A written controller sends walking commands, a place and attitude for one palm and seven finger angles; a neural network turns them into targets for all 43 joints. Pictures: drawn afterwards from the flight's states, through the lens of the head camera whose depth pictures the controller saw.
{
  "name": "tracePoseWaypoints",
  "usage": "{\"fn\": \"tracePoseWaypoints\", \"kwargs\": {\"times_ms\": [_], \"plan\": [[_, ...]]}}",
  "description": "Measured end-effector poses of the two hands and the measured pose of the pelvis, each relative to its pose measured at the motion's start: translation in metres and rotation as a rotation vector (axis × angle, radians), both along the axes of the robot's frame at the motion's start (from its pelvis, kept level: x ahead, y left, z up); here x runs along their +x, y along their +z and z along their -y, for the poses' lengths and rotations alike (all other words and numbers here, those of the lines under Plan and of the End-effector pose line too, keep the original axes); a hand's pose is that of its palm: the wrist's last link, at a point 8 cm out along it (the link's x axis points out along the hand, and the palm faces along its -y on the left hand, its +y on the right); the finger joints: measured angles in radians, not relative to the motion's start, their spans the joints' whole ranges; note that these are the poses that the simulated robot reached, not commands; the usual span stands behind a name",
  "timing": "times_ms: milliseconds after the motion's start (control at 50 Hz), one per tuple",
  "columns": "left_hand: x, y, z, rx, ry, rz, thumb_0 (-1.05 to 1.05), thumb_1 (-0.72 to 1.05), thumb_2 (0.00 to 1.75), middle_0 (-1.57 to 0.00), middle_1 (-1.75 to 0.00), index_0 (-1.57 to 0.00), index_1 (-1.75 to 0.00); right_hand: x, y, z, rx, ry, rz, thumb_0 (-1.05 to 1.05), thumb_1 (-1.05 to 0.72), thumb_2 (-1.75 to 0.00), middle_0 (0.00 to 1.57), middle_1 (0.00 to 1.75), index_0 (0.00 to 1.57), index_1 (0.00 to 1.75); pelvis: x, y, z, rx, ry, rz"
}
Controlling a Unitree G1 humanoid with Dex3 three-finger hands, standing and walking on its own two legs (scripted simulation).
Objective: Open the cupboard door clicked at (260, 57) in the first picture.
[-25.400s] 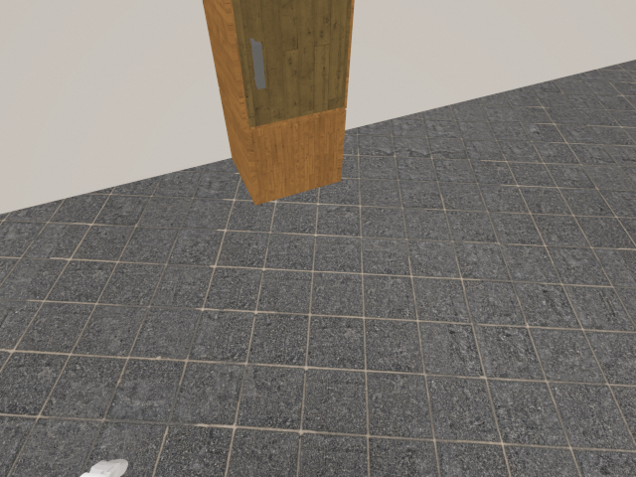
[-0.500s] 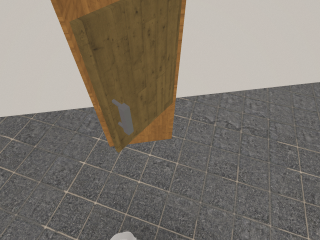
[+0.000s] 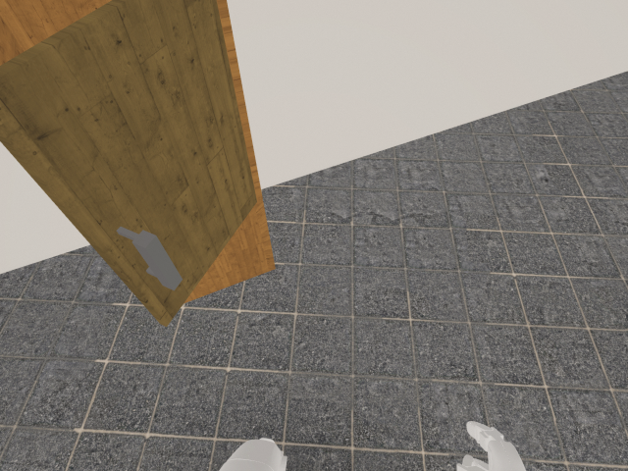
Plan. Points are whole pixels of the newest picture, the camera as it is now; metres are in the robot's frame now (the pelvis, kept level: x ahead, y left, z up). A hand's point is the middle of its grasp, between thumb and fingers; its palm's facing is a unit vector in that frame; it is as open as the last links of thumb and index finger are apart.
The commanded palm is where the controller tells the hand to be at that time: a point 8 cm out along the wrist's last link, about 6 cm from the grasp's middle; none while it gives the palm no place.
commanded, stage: walk to a spot facing it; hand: left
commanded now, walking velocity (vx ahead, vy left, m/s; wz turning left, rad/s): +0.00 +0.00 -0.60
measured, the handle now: (149, 258) +0.42 +0.35 -0.10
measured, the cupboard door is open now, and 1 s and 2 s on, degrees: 41 41 41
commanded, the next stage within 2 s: none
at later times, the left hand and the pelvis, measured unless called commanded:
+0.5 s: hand (225, 416) +0.20 +0.17 -0.16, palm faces -0.32 -0.90 -0.31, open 7.4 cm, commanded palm none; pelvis +0.01 -0.01 -0.02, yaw -18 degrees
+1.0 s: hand (283, 402) +0.22 +0.08 -0.16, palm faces -0.56 -0.80 -0.20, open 7.4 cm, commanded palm none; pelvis +0.03 -0.03 +0.00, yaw -36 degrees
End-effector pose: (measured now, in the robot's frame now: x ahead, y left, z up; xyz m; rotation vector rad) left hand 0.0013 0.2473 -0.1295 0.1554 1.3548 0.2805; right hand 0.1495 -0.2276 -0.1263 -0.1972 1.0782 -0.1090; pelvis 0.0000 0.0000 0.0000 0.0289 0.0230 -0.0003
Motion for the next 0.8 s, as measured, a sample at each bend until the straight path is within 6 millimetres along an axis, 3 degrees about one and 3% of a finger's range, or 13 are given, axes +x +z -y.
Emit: {"fn": "tracePoseWaypoints", "kwargs": {"times_ms": [100, 160, 240, 320, 440, 500, 560, 640, 800], "plan": [[0.022, -0.013, -0.015, -0.026, -0.051, -0.002, 0.0, 0.9, 0.9, -0.21, -0.3, -0.2, -0.3, 0.005, 0.007, -0.008, -0.024, -0.037, 0.049, 0.01, -0.91, -0.89, 0.2, 0.3, 0.2, 0.3, 0.009, -0.005, -0.014, -0.017, -0.051, -0.012], [0.044, -0.022, -0.027, -0.033, -0.099, 0.01, 0.0, 0.9, 0.9, -0.21, -0.3, -0.2, -0.3, -0.008, 0.005, -0.007, -0.055, -0.061, 0.053, 0.01, -0.91, -0.89, 0.2, 0.3, 0.2, 0.3, 0.012, -0.012, -0.022, -0.028, -0.092, -0.019], [0.083, -0.015, -0.033, -0.03, -0.186, 0.05, 0.0, 0.9, 0.9, -0.2, -0.3, -0.2, -0.3, -0.05, 0.006, -0.002, -0.071, -0.099, -0.028, 0.01, -0.91, -0.89, 0.2, 0.3, 0.2, 0.3, 0.01, -0.005, -0.022, -0.034, -0.143, -0.01], [0.127, -0.003, -0.024, -0.029, -0.283, 0.101, 0.0, 0.91, 0.9, -0.2, -0.3, -0.2, -0.3, -0.103, 0.002, 0.008, -0.066, -0.182, -0.135, 0.01, -0.9, -0.89, 0.2, 0.3, 0.2, 0.3, 0.01, 0.0, -0.019, -0.049, -0.194, -0.01], [0.187, 0.004, 0.015, 0.001, -0.448, 0.184, 0.0, 0.91, 0.9, -0.2, -0.3, -0.19, -0.3, -0.178, -0.019, 0.036, -0.035, -0.332, -0.256, 0.01, -0.9, -0.89, 0.2, 0.3, 0.2, 0.3, 0.011, -0.012, 0.004, -0.037, -0.275, -0.01], [0.202, 0.002, 0.036, 0.02, -0.513, 0.206, 0.0, 0.91, 0.9, -0.2, -0.3, -0.19, -0.3, -0.202, -0.029, 0.05, -0.031, -0.409, -0.297, 0.01, -0.91, -0.89, 0.2, 0.3, 0.2, 0.3, 0.009, -0.018, 0.012, -0.031, -0.317, -0.004], [0.205, 0.004, 0.054, 0.015, -0.545, 0.192, 0.0, 0.9, 0.9, -0.2, -0.3, -0.2, -0.3, -0.21, -0.023, 0.057, -0.038, -0.464, -0.295, 0.01, -0.91, -0.89, 0.2, 0.3, 0.2, 0.3, 0.01, -0.013, 0.016, -0.027, -0.351, 0.004], [0.206, 0.001, 0.072, -0.022, -0.579, 0.17, 0.0, 0.9, 0.9, -0.2, -0.3, -0.2, -0.3, -0.204, -0.012, 0.057, -0.038, -0.508, -0.242, 0.01, -0.91, -0.9, 0.2, 0.3, 0.19, 0.3, 0.013, -0.007, 0.018, -0.02, -0.397, 0.005], [0.217, -0.02, 0.086, -0.109, -0.622, 0.136, 0.0, 0.9, 0.9, -0.2, -0.3, -0.2, -0.3, -0.186, -0.006, 0.033, -0.045, -0.554, -0.135, 0.01, -0.91, -0.89, 0.2, 0.3, 0.2, 0.3, 0.025, -0.013, 0.008, -0.043, -0.488, -0.012]]}}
